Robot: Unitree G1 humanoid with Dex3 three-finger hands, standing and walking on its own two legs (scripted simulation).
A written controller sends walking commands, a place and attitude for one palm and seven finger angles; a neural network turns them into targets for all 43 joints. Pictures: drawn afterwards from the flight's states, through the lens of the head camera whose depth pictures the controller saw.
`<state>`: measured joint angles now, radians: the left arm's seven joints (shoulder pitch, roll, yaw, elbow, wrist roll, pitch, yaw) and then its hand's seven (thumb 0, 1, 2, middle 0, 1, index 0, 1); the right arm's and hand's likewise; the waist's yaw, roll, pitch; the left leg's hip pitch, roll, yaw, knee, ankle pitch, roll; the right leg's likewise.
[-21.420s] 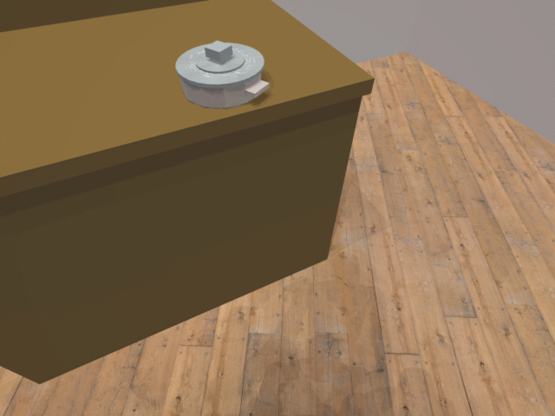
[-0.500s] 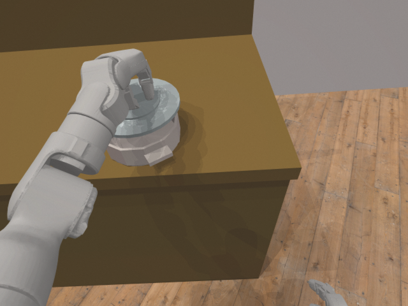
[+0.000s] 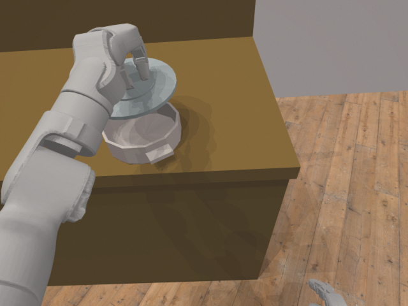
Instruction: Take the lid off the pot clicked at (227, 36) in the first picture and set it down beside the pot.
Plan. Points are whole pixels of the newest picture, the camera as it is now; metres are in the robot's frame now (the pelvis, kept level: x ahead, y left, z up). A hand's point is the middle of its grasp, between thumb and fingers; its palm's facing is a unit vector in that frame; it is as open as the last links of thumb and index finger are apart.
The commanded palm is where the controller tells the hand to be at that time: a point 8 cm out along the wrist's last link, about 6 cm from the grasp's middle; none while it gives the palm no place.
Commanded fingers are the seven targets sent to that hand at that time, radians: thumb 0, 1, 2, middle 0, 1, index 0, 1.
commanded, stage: lift the lid straight up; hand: left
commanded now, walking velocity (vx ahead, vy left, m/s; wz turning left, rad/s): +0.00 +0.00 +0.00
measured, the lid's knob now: (126, 73) +0.48 +0.16 +0.24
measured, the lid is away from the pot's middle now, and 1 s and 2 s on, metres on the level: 0.01 0.01 0.13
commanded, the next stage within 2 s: move the lid sideways beside the pot in 0.90 s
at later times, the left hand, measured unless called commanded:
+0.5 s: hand (121, 47) +0.45 +0.14 +0.31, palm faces -0.13 -0.10 -0.99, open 6.2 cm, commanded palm +0.43 +0.15 +0.37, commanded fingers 0.00 0.61 1.05 -0.83 -1.04 -1.03 -1.09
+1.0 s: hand (114, 35) +0.45 +0.15 +0.33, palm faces -0.10 -0.11 -0.99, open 6.1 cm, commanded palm +0.43 +0.15 +0.38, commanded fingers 0.00 0.61 1.05 -0.83 -1.04 -1.03 -1.09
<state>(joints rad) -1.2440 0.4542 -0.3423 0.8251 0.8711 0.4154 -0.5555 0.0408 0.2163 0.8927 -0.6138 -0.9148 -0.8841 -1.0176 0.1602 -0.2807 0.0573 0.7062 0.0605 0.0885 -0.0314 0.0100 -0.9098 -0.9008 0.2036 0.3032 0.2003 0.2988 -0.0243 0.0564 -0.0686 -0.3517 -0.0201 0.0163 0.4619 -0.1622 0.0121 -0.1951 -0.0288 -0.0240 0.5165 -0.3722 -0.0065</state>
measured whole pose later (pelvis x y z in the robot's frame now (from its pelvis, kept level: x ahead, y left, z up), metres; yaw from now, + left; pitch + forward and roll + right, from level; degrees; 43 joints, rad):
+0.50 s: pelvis +0.00 +0.00 +0.00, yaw +0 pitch +3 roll +1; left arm -1.33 0.45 -0.32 0.83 0.89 0.45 -0.58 0.04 0.22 0.89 -0.61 -0.91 -0.89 -1.02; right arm 0.16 -0.29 0.06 0.71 0.06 0.09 -0.03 0.01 -0.91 -0.90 0.20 0.30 0.20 0.30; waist -0.02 0.07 -0.08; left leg -0.34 -0.02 0.03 0.45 -0.16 0.02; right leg -0.19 -0.03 -0.01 0.51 -0.37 0.00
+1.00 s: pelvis +0.00 +0.01 +0.00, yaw +0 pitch +3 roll +1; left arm -1.42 0.46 -0.34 0.87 0.90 0.49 -0.59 0.04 0.22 0.89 -0.61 -0.91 -0.90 -1.02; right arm 0.16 -0.28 0.07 0.72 0.06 0.08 -0.02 0.01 -0.91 -0.90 0.20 0.30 0.20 0.30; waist -0.02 0.06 -0.08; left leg -0.35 -0.03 0.02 0.45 -0.15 0.02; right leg -0.20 -0.04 -0.02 0.51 -0.36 0.00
